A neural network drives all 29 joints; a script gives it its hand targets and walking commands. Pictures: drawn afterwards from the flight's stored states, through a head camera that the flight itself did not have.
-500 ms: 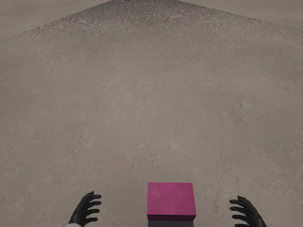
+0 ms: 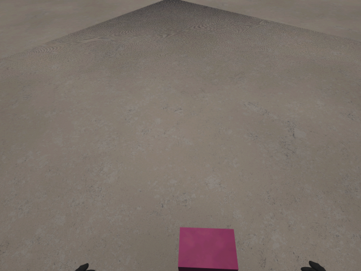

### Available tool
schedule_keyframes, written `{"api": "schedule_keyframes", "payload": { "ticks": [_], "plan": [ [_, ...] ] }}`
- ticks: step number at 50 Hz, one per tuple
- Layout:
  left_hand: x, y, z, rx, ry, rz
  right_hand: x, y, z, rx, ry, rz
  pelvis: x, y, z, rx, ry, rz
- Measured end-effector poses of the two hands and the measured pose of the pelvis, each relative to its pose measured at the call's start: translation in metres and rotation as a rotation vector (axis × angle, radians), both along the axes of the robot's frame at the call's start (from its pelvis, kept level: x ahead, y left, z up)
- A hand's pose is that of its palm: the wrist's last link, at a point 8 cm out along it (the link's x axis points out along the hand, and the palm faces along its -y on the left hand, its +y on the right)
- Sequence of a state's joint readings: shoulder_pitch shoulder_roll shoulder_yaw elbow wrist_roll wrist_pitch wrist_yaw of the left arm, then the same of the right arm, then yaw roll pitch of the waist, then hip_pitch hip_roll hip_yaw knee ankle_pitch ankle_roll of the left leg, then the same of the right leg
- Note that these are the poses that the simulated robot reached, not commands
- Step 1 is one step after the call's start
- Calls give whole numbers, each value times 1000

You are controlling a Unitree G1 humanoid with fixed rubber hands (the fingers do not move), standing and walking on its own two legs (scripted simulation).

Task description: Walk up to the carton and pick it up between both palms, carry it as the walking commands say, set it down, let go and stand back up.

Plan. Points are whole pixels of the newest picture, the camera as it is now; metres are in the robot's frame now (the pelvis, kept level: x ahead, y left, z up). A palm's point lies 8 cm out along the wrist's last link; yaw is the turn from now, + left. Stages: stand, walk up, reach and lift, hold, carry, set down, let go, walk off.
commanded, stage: stand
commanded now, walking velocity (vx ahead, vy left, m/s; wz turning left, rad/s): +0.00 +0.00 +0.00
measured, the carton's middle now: (206, 251) +0.37 -0.07 -0.70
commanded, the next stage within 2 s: none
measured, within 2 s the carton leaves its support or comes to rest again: neither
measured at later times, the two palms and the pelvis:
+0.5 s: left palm out of the picture +0.05 +0.29 -0.11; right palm out of the picture +0.06 -0.29 -0.10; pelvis -0.02 +0.00 +0.01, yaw +0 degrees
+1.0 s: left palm out of the picture +0.04 +0.30 -0.11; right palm out of the picture +0.04 -0.29 -0.10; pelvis -0.03 +0.00 +0.01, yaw +0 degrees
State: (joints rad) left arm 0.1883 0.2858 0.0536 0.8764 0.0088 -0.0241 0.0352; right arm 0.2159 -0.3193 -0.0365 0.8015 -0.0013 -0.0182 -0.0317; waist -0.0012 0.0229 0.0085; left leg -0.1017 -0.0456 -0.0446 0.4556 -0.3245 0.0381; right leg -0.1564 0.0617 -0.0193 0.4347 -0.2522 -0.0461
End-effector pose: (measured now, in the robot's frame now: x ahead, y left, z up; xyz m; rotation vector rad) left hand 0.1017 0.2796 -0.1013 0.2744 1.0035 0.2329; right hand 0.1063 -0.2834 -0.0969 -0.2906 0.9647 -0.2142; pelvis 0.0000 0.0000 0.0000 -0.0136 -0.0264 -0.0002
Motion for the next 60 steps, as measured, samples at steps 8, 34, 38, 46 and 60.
{"api": "schedule_keyframes", "payload": {
  "ticks": [8,34,38,46,60],
  "plan": [
    [-15,1,-5,-6,49,16,-15,1,-4,-2,47,-17,-4,2,2,2,-9,1],
    [-57,13,-6,10,127,25,-61,-4,-8,-11,134,-42,-26,4,7,11,-27,-1],
    [-59,14,-6,12,131,24,-64,-5,-8,-12,139,-40,-28,4,7,11,-26,-1],
    [-62,15,-5,16,135,20,-66,-7,-8,-15,145,-37,-30,3,7,12,-25,-2],
    [-59,16,-3,23,134,13,-64,-12,-7,-21,148,-31,-31,1,8,13,-22,-2]
  ]
}}
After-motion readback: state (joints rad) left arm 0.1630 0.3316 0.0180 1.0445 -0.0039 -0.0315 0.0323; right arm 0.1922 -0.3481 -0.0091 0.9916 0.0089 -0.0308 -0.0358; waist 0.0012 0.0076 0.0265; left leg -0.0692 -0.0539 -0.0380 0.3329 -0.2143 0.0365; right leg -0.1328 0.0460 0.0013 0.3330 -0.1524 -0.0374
